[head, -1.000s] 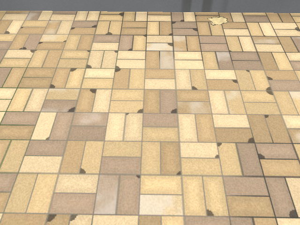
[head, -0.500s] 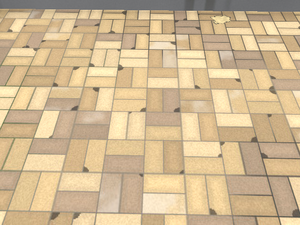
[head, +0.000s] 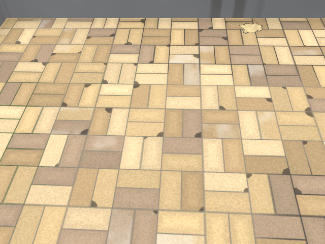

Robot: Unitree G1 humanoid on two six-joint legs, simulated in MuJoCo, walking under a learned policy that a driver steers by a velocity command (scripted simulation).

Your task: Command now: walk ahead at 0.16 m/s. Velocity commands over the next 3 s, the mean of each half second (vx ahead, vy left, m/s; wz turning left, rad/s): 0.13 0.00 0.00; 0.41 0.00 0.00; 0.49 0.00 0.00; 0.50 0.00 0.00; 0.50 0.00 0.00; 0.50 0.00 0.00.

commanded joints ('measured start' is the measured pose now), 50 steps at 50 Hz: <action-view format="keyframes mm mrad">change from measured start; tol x32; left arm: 1 -26 123 1 -34 13 1 27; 29 169 178 36 26 -29 -1 32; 50 -353 93 41 -223 -26 -1 4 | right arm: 1 33 4 -2 -36 -6 22 -5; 30 -281 -17 6 -125 16 -55 66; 35 281 -218 -53 26 -11 -36 58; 50 162 -114 11 29 -20 -32 18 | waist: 1 -56 -91 7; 50 -78 35 95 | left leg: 1 -6 18 -7 -193 99 -28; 9 236 -28 27 -605 246 -2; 12 639 164 -166 -570 871 171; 20 227 67 -173 -787 -389 73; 29 -275 -30 74 -325 -195 60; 33 535 -106 99 -545 139 108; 35 849 345 -725 -885 23 310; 50 451 135 -65 -1025 294 146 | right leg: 1 -5 -210 99 -109 732 -110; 20 -162 -51 23 122 -316 -19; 29 291 -400 380 -11 273 -163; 33 -132 -207 117 252 585 -40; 36 -614 -46 200 995 -283 7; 50 -557 -140 59 315 328 51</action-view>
